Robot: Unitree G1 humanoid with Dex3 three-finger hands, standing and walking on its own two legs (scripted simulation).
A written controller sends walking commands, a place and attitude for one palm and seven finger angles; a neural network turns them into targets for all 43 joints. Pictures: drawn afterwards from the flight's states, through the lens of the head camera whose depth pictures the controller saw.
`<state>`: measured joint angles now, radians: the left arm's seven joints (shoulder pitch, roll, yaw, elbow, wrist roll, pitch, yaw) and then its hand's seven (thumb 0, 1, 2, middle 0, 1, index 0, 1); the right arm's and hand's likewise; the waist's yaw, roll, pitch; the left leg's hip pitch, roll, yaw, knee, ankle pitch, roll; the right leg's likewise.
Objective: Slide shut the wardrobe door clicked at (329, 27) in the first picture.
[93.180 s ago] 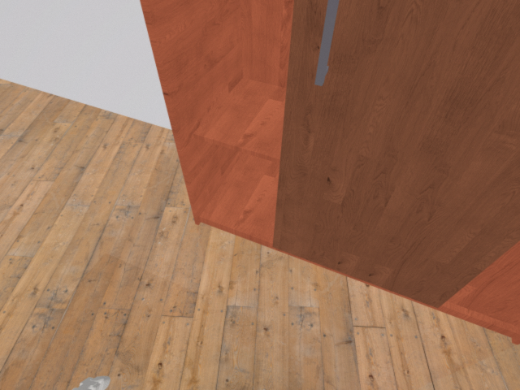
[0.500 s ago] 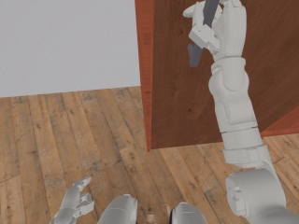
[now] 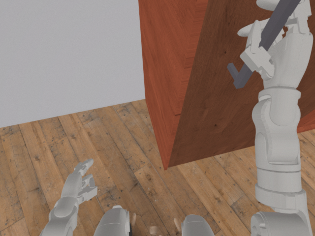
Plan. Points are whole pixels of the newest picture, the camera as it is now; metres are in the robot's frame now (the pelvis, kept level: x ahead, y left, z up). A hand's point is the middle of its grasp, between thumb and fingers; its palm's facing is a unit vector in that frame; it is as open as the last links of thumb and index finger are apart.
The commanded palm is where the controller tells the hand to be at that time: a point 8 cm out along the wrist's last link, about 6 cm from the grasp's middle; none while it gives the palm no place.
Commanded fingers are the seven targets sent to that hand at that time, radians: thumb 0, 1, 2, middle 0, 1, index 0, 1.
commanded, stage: step sideways, sliding the door along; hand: right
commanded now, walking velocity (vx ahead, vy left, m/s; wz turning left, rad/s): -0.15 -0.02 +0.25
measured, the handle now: (271, 11) +0.41 -0.20 +0.28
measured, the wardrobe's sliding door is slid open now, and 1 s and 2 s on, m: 0.00 0.00 0.00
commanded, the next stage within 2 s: none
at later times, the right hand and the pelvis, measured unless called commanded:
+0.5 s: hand (247, 47) +0.39 -0.18 +0.24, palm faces +0.36 +0.93 -0.01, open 6.0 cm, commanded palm +0.33 -0.11 +0.23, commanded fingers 0.00 -0.90 -0.90 0.45 1.40 0.45 1.40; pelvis +0.08 -0.01 +0.01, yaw +0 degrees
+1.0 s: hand (256, 46) +0.38 -0.19 +0.24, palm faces +0.11 +0.98 +0.14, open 6.1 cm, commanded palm +0.35 -0.17 +0.23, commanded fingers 0.00 -0.90 -0.90 0.45 1.40 0.45 1.40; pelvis +0.21 -0.07 +0.01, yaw -3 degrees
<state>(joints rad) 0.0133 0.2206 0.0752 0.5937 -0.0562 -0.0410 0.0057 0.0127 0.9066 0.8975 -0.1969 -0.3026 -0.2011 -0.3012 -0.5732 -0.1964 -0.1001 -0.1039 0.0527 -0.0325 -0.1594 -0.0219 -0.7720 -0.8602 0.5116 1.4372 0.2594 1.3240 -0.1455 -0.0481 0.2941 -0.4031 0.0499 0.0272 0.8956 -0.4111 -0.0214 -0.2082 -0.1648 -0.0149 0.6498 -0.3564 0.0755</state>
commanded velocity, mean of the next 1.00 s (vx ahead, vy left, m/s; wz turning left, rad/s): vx -0.20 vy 0.03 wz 0.26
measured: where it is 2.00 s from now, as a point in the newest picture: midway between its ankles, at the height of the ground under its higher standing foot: (144, 235)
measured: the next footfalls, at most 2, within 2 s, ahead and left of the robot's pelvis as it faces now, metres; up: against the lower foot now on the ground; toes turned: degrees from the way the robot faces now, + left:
left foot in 0.98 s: +0.27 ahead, +0.05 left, +0.01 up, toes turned +5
right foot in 1.12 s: +0.22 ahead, -0.21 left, +0.00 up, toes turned -13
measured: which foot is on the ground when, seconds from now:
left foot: down 0.00-0.80, up 0.82-0.96, down 0.98-1.00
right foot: down 0.00-1.00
